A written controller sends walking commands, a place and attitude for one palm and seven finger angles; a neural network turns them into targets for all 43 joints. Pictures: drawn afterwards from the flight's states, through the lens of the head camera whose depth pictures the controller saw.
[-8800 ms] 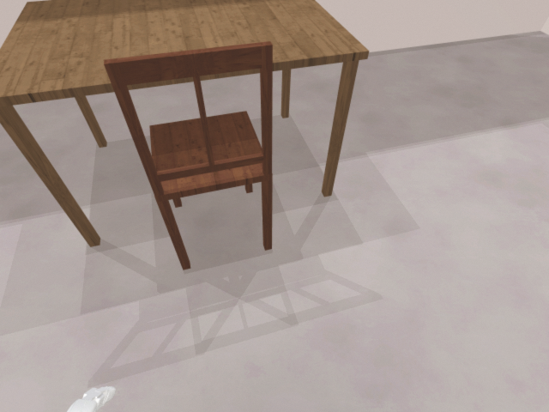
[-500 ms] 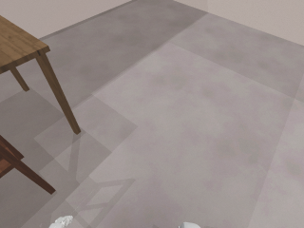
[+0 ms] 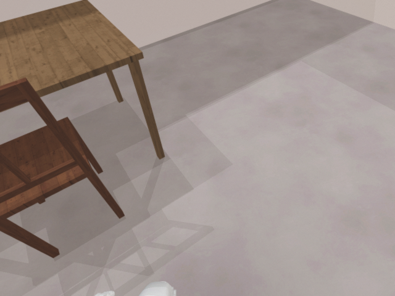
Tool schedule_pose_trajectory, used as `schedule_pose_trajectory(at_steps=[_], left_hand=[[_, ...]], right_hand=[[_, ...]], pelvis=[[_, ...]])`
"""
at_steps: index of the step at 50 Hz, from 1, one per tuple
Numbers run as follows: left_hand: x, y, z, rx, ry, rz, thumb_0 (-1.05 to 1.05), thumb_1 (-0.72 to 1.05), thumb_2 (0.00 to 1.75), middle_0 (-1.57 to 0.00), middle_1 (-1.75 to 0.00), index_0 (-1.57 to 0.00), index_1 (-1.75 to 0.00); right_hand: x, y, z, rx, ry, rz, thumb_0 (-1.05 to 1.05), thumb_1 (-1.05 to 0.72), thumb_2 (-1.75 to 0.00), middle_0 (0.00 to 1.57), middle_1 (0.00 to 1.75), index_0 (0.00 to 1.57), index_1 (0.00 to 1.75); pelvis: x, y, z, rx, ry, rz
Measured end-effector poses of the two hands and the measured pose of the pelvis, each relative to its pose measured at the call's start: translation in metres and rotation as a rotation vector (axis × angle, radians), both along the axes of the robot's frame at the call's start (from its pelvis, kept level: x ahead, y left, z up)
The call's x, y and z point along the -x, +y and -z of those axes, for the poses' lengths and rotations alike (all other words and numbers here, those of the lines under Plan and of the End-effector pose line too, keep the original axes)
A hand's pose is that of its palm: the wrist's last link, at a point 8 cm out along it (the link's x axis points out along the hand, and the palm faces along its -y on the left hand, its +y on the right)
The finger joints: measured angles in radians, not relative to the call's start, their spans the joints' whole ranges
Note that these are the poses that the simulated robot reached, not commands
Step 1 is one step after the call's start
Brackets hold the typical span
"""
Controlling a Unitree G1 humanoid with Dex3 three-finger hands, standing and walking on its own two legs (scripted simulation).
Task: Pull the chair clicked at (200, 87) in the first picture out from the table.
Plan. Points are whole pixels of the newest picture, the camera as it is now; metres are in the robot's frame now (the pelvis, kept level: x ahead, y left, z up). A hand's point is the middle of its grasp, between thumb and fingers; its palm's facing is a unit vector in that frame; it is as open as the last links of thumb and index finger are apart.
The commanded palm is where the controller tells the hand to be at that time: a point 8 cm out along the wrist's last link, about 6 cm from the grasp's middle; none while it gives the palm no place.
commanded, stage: turn to face it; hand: left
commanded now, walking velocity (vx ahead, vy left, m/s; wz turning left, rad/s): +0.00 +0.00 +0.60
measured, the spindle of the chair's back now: out of the picture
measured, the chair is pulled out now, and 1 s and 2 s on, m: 0.00 0.00 0.00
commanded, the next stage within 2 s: take the last steps up to it in 0.84 s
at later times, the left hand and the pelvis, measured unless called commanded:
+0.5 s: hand out of the picture +0.03 +0.29 -0.16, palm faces +0.32 -0.90 -0.28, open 7.4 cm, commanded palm none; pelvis +0.00 +0.05 +0.00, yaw +17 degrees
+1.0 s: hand out of the picture -0.06 +0.18 -0.15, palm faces +0.52 -0.81 -0.27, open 7.4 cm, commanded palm none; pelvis +0.00 -0.01 +0.00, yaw +30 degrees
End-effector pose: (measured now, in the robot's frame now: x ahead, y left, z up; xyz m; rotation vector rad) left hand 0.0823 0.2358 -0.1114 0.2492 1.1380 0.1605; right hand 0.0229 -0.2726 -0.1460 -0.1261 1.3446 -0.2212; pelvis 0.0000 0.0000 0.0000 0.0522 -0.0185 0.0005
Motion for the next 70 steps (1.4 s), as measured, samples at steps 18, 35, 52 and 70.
schedule_pose_trajectory(at_steps=[18,35,52,70], left_hand=[[0.107,0.095,0.033,0.021,0.143,-0.327,0.01,0.91,0.9,-0.2,-0.3,-0.2,-0.3],[0.055,0.045,0.0,-0.052,-0.105,-0.363,0.01,0.9,0.9,-0.2,-0.3,-0.2,-0.3],[0.191,-0.024,0.013,0.048,0.094,-0.628,0.01,0.9,0.9,-0.2,-0.3,-0.2,-0.3],[0.22,0.013,0.035,0.173,0.184,-0.697,0.01,0.91,0.9,-0.2,-0.3,-0.2,-0.3]], right_hand=[[-0.15,0.101,-0.031,0.061,-0.241,-0.39,0.01,-0.9,-0.9,0.2,0.3,0.2,0.3],[-0.125,0.067,0.018,-0.053,-0.085,-0.427,0.01,-0.9,-0.9,0.21,0.3,0.2,0.3],[-0.143,0.071,-0.002,-0.019,-0.029,-0.615,0.01,-0.91,-0.9,0.2,0.3,0.19,0.3],[-0.096,0.134,-0.012,-0.003,0.01,-0.634,0.01,-0.91,-0.9,0.2,0.3,0.2,0.3]], pelvis=[[0.003,0.052,0.008,0.066,0.009,-0.222],[-0.006,0.005,0.015,0.031,-0.006,-0.399],[0.008,-0.008,0.001,0.008,-0.01,-0.541],[-0.005,0.055,-0.001,0.048,-0.028,-0.578]])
